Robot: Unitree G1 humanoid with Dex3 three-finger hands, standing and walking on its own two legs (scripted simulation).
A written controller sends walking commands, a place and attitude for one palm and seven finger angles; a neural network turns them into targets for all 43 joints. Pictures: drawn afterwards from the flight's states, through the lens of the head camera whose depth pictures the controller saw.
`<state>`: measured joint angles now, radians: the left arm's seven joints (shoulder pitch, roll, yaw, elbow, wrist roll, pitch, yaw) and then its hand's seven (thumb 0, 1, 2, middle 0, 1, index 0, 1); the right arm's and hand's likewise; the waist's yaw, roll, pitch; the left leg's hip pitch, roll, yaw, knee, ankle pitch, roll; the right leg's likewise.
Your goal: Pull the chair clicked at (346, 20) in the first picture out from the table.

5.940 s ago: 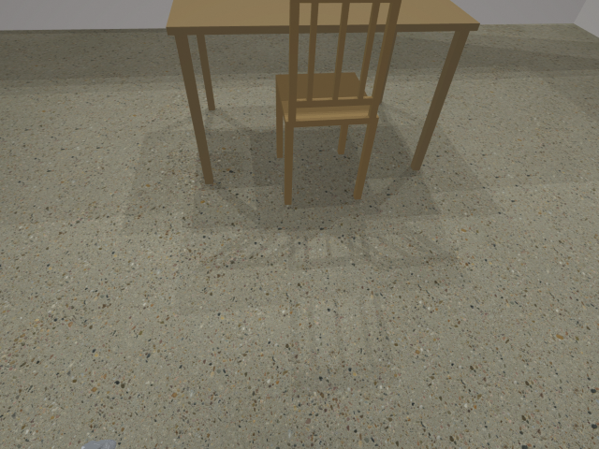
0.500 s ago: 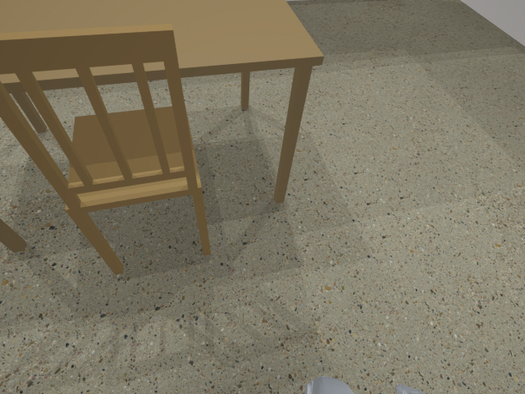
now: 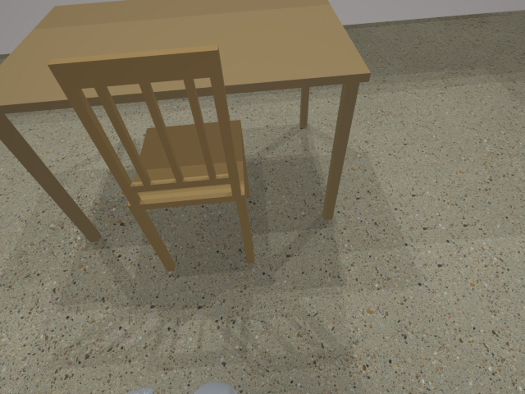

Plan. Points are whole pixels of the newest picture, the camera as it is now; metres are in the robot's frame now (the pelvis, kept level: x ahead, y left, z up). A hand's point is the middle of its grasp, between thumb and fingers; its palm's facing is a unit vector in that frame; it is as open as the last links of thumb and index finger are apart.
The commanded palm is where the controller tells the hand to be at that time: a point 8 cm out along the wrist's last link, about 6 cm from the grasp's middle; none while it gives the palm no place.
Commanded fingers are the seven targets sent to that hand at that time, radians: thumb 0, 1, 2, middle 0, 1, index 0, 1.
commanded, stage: take the last steps up to it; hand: left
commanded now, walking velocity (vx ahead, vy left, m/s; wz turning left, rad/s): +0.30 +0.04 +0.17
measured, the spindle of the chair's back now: (164, 137) +0.73 +0.30 -0.06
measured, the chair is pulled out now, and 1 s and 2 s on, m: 0.00 0.00 0.00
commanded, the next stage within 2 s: come to a stop and stand still in 1.02 s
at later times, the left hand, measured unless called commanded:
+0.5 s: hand out of the picture +0.06 +0.24 -0.17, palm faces +0.10 -0.98 -0.19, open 7.4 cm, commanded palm none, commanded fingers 0.00 0.90 0.90 -0.20 -0.30 -0.20 -0.30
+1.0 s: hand (174, 360) +0.21 +0.19 -0.18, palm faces +0.14 -0.98 -0.14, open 7.3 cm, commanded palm none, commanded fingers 0.00 0.90 0.90 -0.20 -0.30 -0.20 -0.30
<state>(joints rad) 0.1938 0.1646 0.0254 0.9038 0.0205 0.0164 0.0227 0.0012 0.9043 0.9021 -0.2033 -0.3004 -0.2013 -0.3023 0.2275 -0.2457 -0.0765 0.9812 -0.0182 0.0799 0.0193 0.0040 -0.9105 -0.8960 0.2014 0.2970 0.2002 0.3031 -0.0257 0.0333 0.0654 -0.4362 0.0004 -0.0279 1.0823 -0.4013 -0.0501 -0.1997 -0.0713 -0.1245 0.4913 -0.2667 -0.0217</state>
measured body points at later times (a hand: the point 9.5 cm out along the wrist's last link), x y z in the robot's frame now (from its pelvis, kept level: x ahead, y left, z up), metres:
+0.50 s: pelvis +0.06 +0.04 +0.00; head +0.07 +0.05 +0.45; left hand +0.06 +0.29 -0.16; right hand +0.04 -0.17 -0.16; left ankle -0.03 +0.15 -0.74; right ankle +0.14 -0.09 -0.70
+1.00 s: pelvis +0.23 +0.03 +0.00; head +0.24 +0.04 +0.45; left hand +0.20 +0.24 -0.16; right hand +0.31 -0.20 -0.15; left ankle +0.28 +0.15 -0.72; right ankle +0.20 -0.08 -0.74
